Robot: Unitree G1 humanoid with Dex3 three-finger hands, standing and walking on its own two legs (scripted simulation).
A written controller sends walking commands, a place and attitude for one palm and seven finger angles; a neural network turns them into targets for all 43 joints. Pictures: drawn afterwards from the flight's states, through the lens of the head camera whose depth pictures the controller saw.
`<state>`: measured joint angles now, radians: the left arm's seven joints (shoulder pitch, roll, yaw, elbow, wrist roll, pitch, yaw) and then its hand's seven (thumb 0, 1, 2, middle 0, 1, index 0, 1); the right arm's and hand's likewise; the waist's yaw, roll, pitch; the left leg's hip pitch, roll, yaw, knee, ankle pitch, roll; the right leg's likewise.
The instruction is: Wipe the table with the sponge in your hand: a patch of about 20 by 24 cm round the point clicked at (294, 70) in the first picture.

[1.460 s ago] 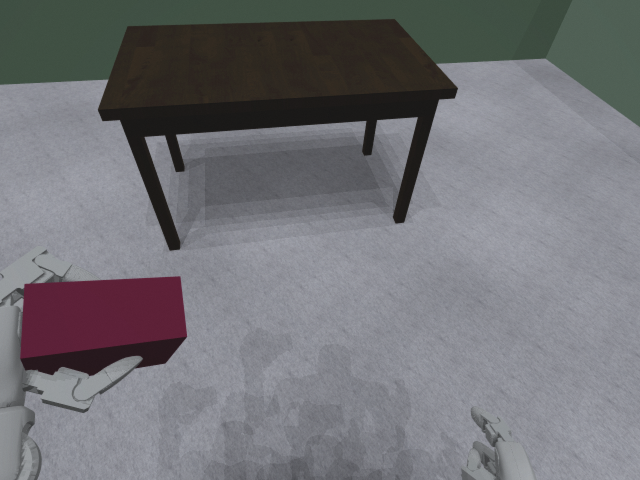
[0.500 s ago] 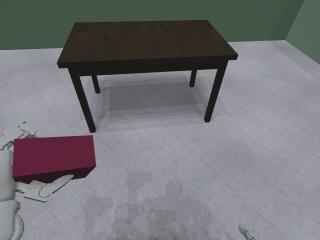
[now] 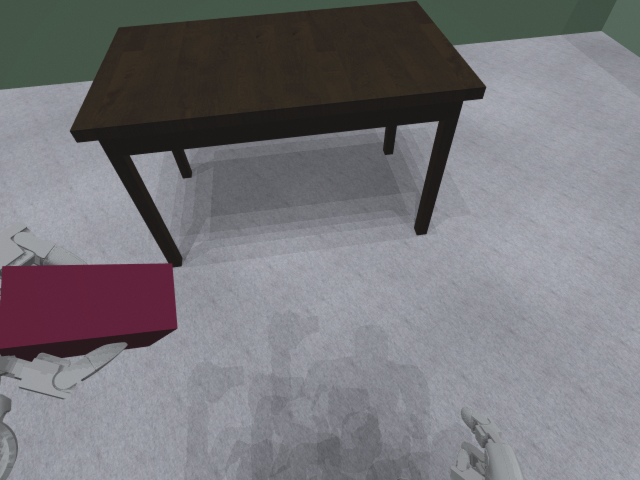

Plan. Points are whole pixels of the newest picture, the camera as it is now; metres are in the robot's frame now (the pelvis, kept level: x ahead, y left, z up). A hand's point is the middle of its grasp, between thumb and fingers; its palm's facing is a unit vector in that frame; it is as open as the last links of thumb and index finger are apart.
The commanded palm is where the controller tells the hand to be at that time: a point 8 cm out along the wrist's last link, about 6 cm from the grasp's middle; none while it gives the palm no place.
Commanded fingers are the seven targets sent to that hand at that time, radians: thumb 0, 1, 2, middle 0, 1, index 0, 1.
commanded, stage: walk to a spot facing it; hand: left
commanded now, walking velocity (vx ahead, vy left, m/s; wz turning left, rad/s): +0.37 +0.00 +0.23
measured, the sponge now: (114, 312) +0.23 +0.21 +0.16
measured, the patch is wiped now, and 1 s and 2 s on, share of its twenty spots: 0.00 0.00 0.00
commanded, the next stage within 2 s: none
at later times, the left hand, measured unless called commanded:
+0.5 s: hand (112, 200) +0.35 +0.24 +0.19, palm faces +0.52 -0.77 -0.37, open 9.8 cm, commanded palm +0.28 +0.28 +0.20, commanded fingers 0.00 0.10 1.30 -1.20 -1.60 -1.20 -1.60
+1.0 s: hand (152, 163) +0.41 +0.22 +0.19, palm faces +0.63 -0.62 -0.47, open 9.8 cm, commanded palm +0.33 +0.25 +0.20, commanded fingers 0.00 0.10 1.30 -1.20 -1.60 -1.20 -1.60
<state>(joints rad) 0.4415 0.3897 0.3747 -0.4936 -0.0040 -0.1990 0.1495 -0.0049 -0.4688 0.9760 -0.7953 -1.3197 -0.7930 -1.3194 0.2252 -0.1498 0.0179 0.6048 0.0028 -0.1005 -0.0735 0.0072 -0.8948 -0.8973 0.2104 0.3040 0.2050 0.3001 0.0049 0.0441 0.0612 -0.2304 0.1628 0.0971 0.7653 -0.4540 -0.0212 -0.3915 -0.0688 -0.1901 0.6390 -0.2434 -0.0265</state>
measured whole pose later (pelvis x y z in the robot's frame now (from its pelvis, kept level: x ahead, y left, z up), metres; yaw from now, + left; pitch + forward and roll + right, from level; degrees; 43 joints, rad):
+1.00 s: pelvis +0.27 -0.07 +0.02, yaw +20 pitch +0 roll +3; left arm 0.49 0.35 0.37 -0.57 -0.01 -0.20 0.17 -0.01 -0.47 0.98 -0.80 -1.33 -0.79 -1.33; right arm 0.20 -0.26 -0.06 0.59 0.00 -0.04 -0.07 0.01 -0.90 -0.90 0.20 0.30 0.20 0.30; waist -0.01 -0.03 0.11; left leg -0.48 0.07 0.18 0.83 -0.39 -0.03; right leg -0.18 -0.18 -0.27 0.55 -0.34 0.01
